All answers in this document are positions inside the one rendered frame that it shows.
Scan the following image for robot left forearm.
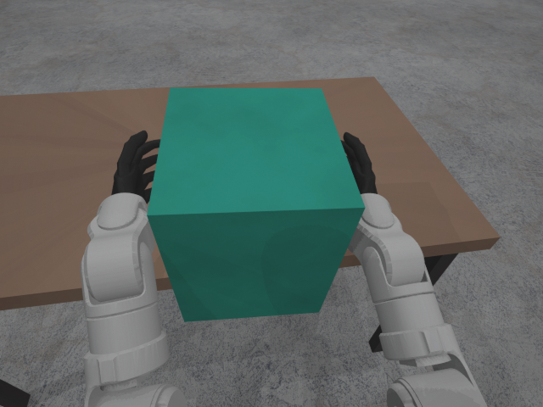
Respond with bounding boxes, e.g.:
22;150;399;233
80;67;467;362
80;192;170;407

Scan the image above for robot left upper arm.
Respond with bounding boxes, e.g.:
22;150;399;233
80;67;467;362
95;383;188;407

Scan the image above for robot right upper arm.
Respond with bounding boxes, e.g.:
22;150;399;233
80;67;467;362
387;368;485;407

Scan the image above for robot right forearm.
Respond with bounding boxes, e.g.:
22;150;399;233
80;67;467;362
348;193;488;407

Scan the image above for table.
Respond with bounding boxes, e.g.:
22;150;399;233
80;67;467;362
0;77;500;407

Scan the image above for robot right hand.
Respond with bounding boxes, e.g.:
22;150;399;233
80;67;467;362
340;132;378;194

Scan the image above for carton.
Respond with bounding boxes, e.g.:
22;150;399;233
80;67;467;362
147;87;366;322

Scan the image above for robot left hand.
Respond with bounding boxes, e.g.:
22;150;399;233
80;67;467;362
111;131;160;204

